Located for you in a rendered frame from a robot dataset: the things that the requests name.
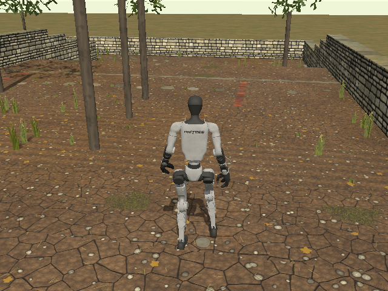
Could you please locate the robot left hand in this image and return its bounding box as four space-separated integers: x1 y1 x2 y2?
160 163 174 174

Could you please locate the left robot upper arm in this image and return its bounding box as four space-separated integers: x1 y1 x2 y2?
166 121 182 155

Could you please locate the left robot forearm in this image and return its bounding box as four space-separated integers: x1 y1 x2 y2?
161 145 172 166

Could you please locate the robot right thigh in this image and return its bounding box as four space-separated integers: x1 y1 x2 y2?
202 169 214 201

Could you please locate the right robot upper arm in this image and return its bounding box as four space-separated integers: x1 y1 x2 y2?
207 122 222 156

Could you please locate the right robot forearm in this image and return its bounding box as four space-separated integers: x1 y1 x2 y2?
216 148 229 175

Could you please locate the robot right shin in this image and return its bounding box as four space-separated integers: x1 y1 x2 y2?
207 190 216 229

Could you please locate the robot right hand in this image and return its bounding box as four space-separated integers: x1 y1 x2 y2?
216 173 230 188

